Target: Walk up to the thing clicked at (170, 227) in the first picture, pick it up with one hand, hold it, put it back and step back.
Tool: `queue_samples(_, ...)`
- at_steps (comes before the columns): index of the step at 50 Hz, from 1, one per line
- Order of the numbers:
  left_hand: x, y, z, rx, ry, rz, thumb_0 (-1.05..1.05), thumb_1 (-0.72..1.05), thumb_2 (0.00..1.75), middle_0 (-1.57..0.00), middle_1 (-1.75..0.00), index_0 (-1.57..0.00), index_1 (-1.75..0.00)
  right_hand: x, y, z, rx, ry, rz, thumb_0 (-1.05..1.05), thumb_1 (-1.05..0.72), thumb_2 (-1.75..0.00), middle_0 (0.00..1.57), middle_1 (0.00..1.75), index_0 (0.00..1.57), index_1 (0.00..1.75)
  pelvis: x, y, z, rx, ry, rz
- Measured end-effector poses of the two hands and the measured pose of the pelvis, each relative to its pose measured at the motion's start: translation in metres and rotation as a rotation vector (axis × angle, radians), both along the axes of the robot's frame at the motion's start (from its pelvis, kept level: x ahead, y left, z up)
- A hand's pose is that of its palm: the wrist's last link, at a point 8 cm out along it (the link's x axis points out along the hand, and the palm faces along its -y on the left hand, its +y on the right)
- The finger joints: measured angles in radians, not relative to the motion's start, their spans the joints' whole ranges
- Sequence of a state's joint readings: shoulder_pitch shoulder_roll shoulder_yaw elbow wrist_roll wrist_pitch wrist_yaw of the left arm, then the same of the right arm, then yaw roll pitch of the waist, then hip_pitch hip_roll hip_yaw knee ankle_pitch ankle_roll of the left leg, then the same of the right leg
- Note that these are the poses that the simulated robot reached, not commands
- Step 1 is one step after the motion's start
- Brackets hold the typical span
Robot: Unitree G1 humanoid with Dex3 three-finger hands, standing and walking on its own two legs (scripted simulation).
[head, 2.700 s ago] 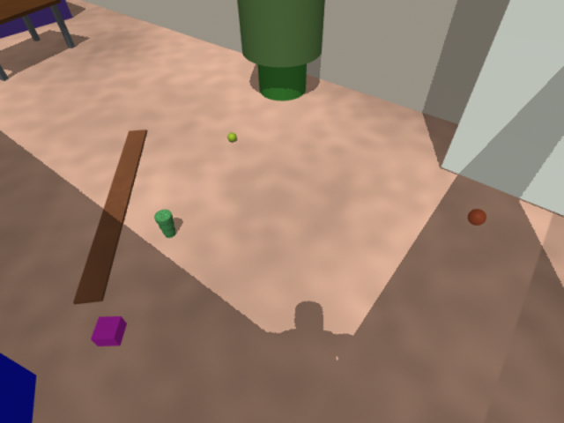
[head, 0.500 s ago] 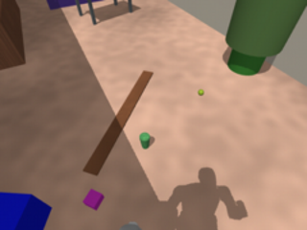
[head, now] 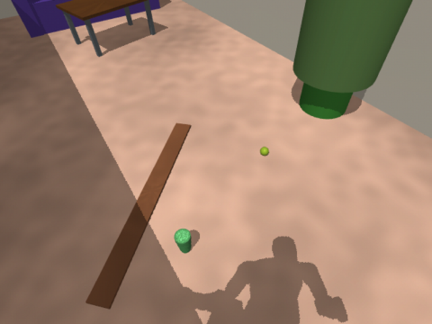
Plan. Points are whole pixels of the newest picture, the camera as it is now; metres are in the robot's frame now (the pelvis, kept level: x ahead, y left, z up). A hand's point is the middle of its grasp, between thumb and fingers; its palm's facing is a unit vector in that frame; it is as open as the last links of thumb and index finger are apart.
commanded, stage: walk up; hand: left
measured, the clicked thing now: (184, 242) +0.62 +0.19 -0.69
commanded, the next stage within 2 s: none
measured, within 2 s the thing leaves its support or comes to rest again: neither
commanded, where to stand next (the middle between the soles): +0.30 +0.00 m, yaw -1 degrees
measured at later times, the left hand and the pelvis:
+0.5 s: hand out of the picture +0.18 +0.29 -0.15, palm faces -0.02 -0.93 -0.36, open 7.4 cm; pelvis +0.16 +0.01 +0.00, yaw +1 degrees
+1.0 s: hand (117, 264) +0.30 +0.26 -0.14, palm faces -0.04 -0.92 -0.39, open 7.4 cm; pelvis +0.20 +0.00 +0.00, yaw -1 degrees
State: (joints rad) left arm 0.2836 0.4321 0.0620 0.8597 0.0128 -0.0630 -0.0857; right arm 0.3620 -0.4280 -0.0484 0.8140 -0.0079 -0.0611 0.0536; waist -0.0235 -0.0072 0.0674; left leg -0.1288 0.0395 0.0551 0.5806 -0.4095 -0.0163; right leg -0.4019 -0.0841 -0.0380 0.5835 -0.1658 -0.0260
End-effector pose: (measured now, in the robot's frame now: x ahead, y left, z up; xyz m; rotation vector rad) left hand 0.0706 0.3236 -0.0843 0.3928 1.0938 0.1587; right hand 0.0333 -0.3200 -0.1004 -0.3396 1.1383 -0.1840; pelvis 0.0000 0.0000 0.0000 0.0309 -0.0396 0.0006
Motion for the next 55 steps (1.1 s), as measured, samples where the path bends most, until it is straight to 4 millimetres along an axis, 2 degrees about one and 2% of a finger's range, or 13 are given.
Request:
queue_samples(2, 0.021, -0.009, 0.002, 0.021, -0.036, 0.002, 0.0, 0.9, 0.89, -0.21, -0.3, -0.21, -0.3, 0.011, -0.011, -0.011, 0.0, 0.026, -0.009, 0.01, -0.9, -0.9, 0.21, 0.3, 0.2, 0.3, 0.014, -0.009, -0.005, -0.025, -0.008, 0.005)
queue_samples(5, 0.039, -0.021, 0.012, 0.024, -0.072, 0.014, 0.0, 0.9, 0.89, -0.21, -0.3, -0.21, -0.3, 0.034, -0.017, -0.014, 0.009, 0.053, 0.001, 0.01, -0.91, -0.9, 0.21, 0.3, 0.2, 0.3, 0.031, -0.016, 0.0, -0.013, -0.015, 0.008)
queue_samples(8, 0.048, -0.028, 0.021, 0.025, -0.068, 0.03, 0.0, 0.9, 0.89, -0.21, -0.3, -0.21, -0.3, 0.062, -0.019, -0.01, 0.025, 0.042, 0.018, 0.01, -0.91, -0.9, 0.2, 0.3, 0.2, 0.3, 0.049, -0.02, 0.008, -0.013, -0.016, 0.009)
queue_samples(12, 0.053, -0.028, 0.022, 0.022, -0.026, 0.041, 0.0, 0.9, 0.89, -0.21, -0.3, -0.21, -0.3, 0.097, -0.017, -0.001, 0.037, 0.019, 0.042, 0.01, -0.91, -0.9, 0.2, 0.3, 0.2, 0.3, 0.073, -0.022, 0.013, -0.021, -0.011, 0.005)
queue_samples(19, 0.067, -0.01, 0.002, -0.004, 0.042, 0.081, 0.0, 0.9, 0.89, -0.21, -0.3, -0.21, -0.3, 0.161, -0.007, 0.011, 0.003, -0.002, 0.074, 0.01, -0.91, -0.9, 0.2, 0.3, 0.2, 0.3, 0.122, -0.011, 0.009, -0.042, -0.009, 0.013)
queue_samples(23, 0.09, 0.006, -0.02, -0.014, 0.081, 0.094, 0.0, 0.9, 0.89, -0.21, -0.3, -0.21, -0.3, 0.2, 0.004, 0.013, -0.045, -0.042, 0.076, 0.01, -0.91, -0.9, 0.21, 0.3, 0.2, 0.3, 0.154, 0.005, -0.003, -0.031, -0.007, 0.015)
queue_samples(26, 0.113, 0.007, -0.026, -0.021, 0.108, 0.09, 0.01, 0.9, 0.89, -0.21, -0.3, -0.21, -0.3, 0.219, 0.013, 0.018, -0.052, -0.07, 0.063, 0.01, -0.91, -0.9, 0.21, 0.3, 0.2, 0.3, 0.168, 0.01, -0.001, -0.04, -0.01, 0.012)
queue_samples(32, 0.16, -0.001, -0.024, -0.033, 0.089, 0.065, 0.0, 0.9, 0.89, -0.21, -0.3, -0.21, -0.3, 0.238, 0.019, 0.021, -0.05, -0.048, 0.052, 0.01, -0.91, -0.9, 0.21, 0.3, 0.2, 0.3, 0.189, 0.008, 0.006, -0.034, -0.005, 0.002)
queue_samples(39, 0.19, -0.015, -0.027, 0.015, 0.078, 0.061, 0.0, 0.9, 0.89, -0.21, -0.3, -0.21, -0.3, 0.261, 0.008, -0.012, -0.003, -0.036, 0.01, 0.01, -0.9, -0.9, 0.21, 0.3, 0.2, 0.3, 0.204, -0.007, -0.009, -0.039, -0.015, -0.013)
queue_samples(43, 0.202, -0.023, -0.022, 0.023, 0.065, 0.047, 0.0, 0.9, 0.89, -0.21, -0.3, -0.21, -0.3, 0.269, 0.01, -0.023, 0.027, -0.017, -0.015, 0.01, -0.91, -0.9, 0.21, 0.3, 0.2, 0.3, 0.206, -0.009, -0.008, -0.026, -0.009, -0.018)
queue_samples(48, 0.221, -0.023, -0.02, 0.015, 0.036, 0.037, 0.0, 0.9, 0.89, -0.21, -0.3, -0.21, -0.3, 0.263, 0.016, -0.025, 0.034, 0.008, -0.017, 0.01, -0.91, -0.9, 0.21, 0.3, 0.2, 0.3, 0.204, -0.004, -0.006, -0.012, -0.006, -0.013)
queue_samples(55, 0.238, -0.025, -0.016, -0.03, 0.015, 0.035, 0.0, 0.9, 0.89, -0.21, -0.3, -0.21, -0.3, 0.242, 0.023, -0.014, 0.032, 0.074, -0.033, 0.01, -0.91, -0.9, 0.21, 0.3, 0.2, 0.3, 0.205, 0.001, 0.006, -0.019, -0.008, -0.013)
